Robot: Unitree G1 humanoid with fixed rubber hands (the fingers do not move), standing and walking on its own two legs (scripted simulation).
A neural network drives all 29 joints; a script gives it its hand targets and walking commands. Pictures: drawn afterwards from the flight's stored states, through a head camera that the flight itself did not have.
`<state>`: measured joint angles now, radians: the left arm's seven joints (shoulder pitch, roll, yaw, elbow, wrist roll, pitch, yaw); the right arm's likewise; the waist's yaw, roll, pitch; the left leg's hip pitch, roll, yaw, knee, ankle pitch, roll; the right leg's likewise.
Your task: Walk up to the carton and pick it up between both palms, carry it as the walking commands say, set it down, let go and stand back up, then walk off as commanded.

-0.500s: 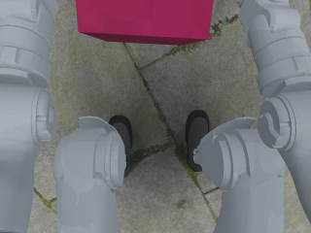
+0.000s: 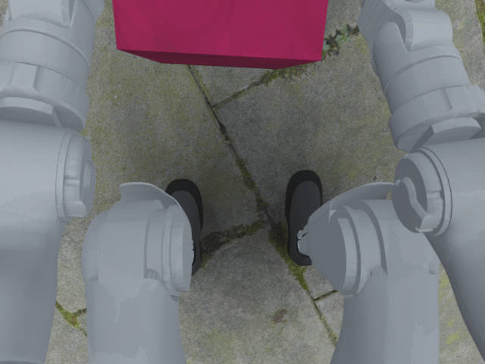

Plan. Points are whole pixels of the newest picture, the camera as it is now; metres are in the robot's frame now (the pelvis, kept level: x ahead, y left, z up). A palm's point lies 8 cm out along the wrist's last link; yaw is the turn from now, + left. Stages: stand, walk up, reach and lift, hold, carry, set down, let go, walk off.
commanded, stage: reach and lift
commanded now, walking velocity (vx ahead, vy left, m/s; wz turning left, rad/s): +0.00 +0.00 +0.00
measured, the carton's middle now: out of the picture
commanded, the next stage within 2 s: none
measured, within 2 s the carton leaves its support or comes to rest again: leaves its support in 0.92 s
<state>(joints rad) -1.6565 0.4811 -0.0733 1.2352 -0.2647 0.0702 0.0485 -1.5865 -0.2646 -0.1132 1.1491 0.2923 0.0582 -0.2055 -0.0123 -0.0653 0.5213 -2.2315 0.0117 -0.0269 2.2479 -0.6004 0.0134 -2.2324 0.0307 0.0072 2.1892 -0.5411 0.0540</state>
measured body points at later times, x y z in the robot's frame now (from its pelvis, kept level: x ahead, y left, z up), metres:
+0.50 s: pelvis +0.01 +0.00 +0.00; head +0.39 +0.04 +0.22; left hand +0.58 +0.20 -0.19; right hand +0.57 -0.10 -0.19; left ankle +0.11 +0.12 -0.33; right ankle +0.13 -0.13 -0.33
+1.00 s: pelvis +0.00 +0.00 +0.00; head +0.37 +0.05 +0.23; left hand +0.57 +0.19 -0.19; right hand +0.57 -0.11 -0.17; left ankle +0.11 +0.12 -0.33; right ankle +0.13 -0.14 -0.33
